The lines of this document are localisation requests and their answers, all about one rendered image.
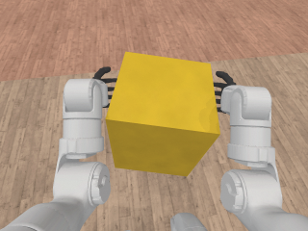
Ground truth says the carton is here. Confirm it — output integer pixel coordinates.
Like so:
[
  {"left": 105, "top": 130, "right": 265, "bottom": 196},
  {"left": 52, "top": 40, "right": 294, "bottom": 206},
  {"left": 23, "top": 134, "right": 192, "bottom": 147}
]
[{"left": 105, "top": 51, "right": 220, "bottom": 177}]

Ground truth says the right robot hand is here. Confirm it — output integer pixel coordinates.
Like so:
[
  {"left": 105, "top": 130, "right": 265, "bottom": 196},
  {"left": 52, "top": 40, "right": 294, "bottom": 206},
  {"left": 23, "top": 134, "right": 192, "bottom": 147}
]
[{"left": 213, "top": 71, "right": 237, "bottom": 114}]

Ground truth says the left robot hand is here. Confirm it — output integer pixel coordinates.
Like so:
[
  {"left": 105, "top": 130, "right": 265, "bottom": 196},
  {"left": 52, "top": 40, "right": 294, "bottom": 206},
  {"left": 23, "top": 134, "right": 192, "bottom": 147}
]
[{"left": 92, "top": 66, "right": 117, "bottom": 108}]

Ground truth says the robot left forearm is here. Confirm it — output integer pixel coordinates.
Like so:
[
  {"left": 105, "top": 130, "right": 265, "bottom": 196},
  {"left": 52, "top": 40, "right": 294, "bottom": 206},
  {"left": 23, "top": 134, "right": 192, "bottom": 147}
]
[{"left": 53, "top": 78, "right": 109, "bottom": 197}]

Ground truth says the right robot thigh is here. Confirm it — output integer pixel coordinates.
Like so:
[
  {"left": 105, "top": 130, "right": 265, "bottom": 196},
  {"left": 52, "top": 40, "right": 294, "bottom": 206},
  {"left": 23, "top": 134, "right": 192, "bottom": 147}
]
[{"left": 170, "top": 213, "right": 208, "bottom": 231}]

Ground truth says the robot right forearm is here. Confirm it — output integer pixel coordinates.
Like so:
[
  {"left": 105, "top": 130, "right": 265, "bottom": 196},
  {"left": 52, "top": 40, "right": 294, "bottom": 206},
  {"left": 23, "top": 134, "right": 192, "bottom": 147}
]
[{"left": 220, "top": 85, "right": 283, "bottom": 205}]

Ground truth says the robot left upper arm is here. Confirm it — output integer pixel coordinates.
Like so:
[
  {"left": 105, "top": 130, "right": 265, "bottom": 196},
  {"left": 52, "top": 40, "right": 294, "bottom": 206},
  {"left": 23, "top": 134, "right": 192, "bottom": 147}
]
[{"left": 0, "top": 162, "right": 111, "bottom": 231}]

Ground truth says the robot right upper arm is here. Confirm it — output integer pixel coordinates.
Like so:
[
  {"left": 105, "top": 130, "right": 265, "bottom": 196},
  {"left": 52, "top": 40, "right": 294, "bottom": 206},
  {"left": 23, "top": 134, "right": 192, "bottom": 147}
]
[{"left": 219, "top": 168, "right": 308, "bottom": 231}]

